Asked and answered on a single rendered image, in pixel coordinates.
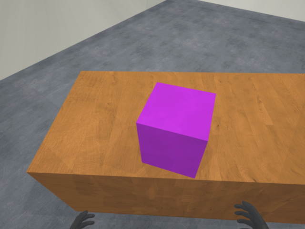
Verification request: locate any carton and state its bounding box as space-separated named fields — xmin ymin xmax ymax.
xmin=136 ymin=82 xmax=216 ymax=178

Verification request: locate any right robot hand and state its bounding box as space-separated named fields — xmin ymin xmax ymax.
xmin=234 ymin=201 xmax=269 ymax=229

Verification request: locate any pedestal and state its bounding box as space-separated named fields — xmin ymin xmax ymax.
xmin=26 ymin=71 xmax=305 ymax=224

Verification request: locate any left robot hand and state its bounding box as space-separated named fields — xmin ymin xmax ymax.
xmin=70 ymin=210 xmax=95 ymax=229

